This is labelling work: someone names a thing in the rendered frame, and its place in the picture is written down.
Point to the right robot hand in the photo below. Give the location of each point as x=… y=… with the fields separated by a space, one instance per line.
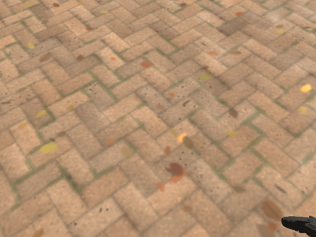
x=301 y=224

